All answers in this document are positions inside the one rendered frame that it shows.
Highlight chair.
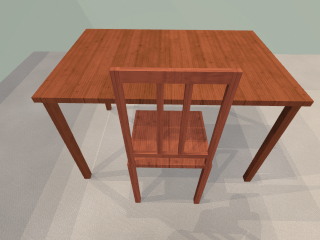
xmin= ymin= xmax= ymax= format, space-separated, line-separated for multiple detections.
xmin=109 ymin=67 xmax=243 ymax=204

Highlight table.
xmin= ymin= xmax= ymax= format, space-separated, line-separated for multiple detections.
xmin=31 ymin=29 xmax=314 ymax=182

